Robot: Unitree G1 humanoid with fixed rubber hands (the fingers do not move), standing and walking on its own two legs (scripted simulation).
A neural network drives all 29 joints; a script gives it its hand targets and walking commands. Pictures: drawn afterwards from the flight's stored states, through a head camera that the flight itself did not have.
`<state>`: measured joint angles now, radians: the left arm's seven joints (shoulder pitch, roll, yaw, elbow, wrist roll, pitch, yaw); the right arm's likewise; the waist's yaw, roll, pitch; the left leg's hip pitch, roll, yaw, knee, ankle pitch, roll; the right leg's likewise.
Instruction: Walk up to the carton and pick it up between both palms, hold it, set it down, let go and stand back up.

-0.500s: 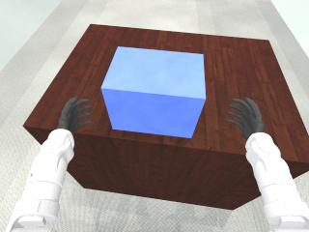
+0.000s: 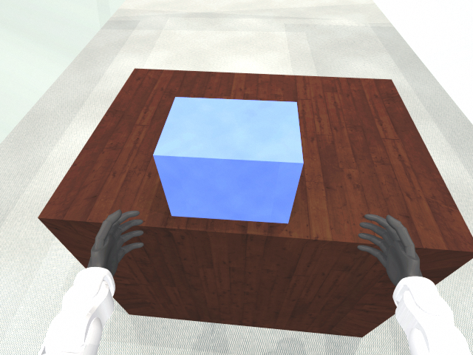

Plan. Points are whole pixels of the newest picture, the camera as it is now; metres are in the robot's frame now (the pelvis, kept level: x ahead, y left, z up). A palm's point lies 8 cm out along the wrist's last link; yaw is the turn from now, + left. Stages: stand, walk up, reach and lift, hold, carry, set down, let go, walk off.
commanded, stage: set down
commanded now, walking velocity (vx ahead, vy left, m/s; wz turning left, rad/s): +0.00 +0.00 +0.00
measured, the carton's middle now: (232, 160) +0.50 +0.02 +0.03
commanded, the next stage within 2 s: let go in 1.24 s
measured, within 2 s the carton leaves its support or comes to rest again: neither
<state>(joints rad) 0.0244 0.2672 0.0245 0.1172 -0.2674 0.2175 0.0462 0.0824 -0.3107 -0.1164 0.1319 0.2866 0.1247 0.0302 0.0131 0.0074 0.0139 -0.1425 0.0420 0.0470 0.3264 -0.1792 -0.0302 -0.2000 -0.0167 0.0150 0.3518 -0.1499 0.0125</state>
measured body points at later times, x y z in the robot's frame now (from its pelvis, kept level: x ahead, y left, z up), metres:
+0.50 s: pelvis +0.02 +0.00 +0.00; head +0.04 +0.00 +0.45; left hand +0.22 +0.24 +0.01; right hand +0.24 -0.22 +0.00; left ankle +0.00 +0.14 -0.75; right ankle +0.02 -0.13 -0.75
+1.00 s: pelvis +0.02 +0.01 +0.00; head +0.02 +0.01 +0.45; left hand +0.20 +0.24 -0.04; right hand +0.21 -0.22 -0.05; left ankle +0.00 +0.14 -0.75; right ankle +0.02 -0.13 -0.75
